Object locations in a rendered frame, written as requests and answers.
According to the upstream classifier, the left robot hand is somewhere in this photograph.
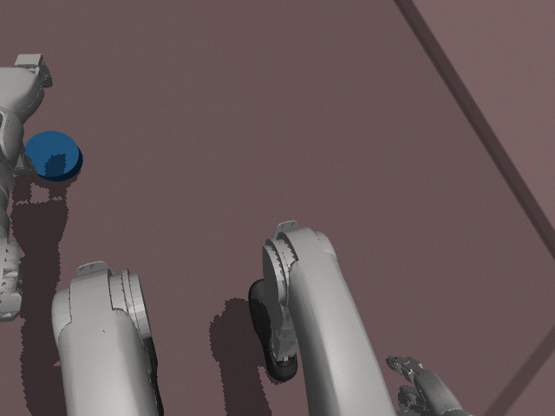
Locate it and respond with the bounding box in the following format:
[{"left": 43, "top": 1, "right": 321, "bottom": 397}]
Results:
[{"left": 0, "top": 54, "right": 53, "bottom": 177}]

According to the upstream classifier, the left robot foot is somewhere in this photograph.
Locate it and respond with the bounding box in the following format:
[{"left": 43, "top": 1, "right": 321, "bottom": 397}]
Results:
[{"left": 146, "top": 337, "right": 164, "bottom": 416}]

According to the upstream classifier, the right robot foot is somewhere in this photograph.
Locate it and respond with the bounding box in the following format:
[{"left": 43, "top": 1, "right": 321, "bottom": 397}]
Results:
[{"left": 249, "top": 279, "right": 297, "bottom": 381}]

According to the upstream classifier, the left robot arm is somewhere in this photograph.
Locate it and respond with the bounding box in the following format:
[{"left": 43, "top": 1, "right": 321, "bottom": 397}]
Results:
[{"left": 0, "top": 106, "right": 24, "bottom": 322}]

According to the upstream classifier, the tin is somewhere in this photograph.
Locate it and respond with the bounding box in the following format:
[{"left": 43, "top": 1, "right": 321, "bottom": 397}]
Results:
[{"left": 24, "top": 131, "right": 83, "bottom": 182}]

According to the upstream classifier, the right robot hand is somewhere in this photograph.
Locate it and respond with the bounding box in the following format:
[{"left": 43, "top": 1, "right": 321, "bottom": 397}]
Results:
[{"left": 386, "top": 356, "right": 463, "bottom": 416}]

